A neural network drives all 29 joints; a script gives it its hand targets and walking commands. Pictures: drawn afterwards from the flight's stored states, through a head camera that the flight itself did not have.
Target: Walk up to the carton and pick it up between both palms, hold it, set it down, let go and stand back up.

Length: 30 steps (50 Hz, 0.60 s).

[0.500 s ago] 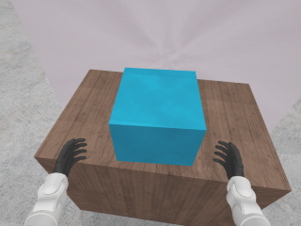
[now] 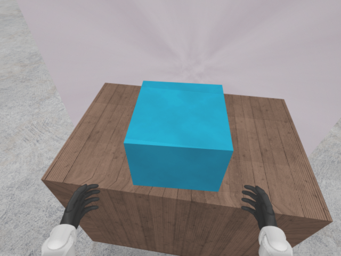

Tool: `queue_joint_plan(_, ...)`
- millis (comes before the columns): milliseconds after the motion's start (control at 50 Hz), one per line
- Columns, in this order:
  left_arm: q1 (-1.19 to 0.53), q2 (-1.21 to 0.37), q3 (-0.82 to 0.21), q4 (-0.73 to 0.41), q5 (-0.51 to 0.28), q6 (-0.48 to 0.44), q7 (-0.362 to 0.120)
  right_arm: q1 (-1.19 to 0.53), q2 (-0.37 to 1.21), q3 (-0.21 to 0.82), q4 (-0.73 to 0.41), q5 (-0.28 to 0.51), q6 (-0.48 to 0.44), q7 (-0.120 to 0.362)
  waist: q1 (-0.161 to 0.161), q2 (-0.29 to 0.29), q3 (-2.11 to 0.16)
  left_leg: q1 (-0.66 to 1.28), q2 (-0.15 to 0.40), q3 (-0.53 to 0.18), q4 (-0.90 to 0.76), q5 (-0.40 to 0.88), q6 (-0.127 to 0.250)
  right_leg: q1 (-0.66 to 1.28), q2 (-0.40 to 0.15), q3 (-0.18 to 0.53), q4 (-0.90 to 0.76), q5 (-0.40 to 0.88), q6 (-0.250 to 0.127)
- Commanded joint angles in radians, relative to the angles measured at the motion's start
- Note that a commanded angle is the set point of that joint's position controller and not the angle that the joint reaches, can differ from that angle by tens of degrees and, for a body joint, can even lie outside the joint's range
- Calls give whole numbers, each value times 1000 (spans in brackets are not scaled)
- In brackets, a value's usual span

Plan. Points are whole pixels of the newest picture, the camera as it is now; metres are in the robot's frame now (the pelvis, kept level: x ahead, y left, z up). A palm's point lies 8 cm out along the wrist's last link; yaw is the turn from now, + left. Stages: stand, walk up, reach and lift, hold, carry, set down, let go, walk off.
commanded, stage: set down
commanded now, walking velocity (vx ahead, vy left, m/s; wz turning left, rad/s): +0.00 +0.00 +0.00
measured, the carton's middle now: (178, 133) +0.51 -0.03 -0.02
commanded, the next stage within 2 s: let go in 0.86 s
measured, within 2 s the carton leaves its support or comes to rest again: neither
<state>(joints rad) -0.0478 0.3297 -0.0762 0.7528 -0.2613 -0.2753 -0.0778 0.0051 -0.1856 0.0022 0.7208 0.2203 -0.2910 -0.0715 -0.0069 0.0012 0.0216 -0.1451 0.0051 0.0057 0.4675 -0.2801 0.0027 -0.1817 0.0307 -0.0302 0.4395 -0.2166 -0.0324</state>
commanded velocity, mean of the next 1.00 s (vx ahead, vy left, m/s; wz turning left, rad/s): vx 0.00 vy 0.00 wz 0.00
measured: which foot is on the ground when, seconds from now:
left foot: down 0.00-1.00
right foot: down 0.00-1.00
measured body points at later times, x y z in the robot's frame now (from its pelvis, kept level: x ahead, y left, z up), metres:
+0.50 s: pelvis +0.01 +0.00 +0.00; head +0.00 +0.00 +0.45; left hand +0.21 +0.24 -0.06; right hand +0.20 -0.22 -0.06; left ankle -0.02 +0.11 -0.74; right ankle +0.01 -0.10 -0.74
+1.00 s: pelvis +0.01 +0.00 +0.01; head +0.01 +0.01 +0.45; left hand +0.17 +0.23 -0.08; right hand +0.17 -0.23 -0.09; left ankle -0.02 +0.11 -0.74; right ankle +0.01 -0.10 -0.74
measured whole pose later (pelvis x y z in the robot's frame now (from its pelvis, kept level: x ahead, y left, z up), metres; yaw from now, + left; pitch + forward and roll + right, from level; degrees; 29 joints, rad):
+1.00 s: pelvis +0.01 +0.00 +0.01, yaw -1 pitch -4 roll +0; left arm 0.19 0.22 -0.01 0.53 -0.01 0.12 0.02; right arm 0.16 -0.17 -0.04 0.74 -0.02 -0.19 0.02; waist 0.02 -0.01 0.08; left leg -0.06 0.01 0.03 0.38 -0.25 0.00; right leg -0.11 0.04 -0.01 0.36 -0.18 -0.03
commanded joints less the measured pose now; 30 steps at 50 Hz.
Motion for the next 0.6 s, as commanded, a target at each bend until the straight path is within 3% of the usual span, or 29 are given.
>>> queue_joint_plan(0, -89, 125, 65, -125, 28, 13, -1, -89, -78, -21, -122, -30, -17, -3, 11, 15, -112, -23, 5, -1, -86, 216, -23, 136, -34, 64, -76, 136, -10)
queue_joint_plan(580, 128, 29, 110, -301, 197, 267, 52, 84, -49, -42, -120, -177, 56, 45, 28, 20, -33, 56, 10, 48, -141, 279, -26, 140, -23, 38, -140, 139, -5)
